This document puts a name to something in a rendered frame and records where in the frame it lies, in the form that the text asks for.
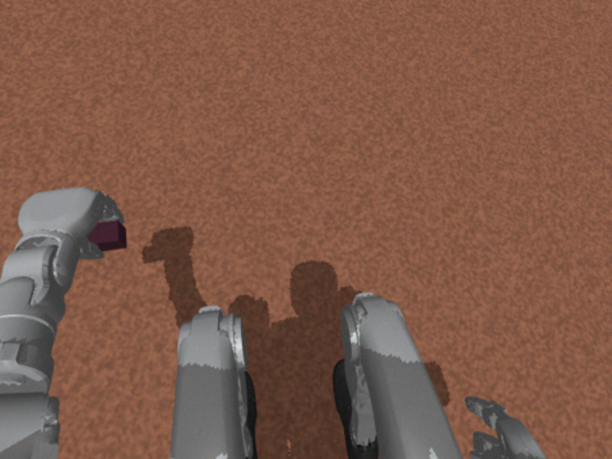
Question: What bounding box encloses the small box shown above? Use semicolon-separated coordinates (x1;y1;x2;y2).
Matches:
86;220;127;251

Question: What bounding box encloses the left robot hand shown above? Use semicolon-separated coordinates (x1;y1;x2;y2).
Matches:
18;186;124;260

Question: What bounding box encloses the left robot arm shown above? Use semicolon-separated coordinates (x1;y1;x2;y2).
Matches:
0;230;80;459

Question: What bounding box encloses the right robot hand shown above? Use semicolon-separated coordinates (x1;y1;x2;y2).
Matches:
465;396;546;459

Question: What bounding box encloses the right robot foot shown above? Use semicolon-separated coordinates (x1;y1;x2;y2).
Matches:
333;359;379;459

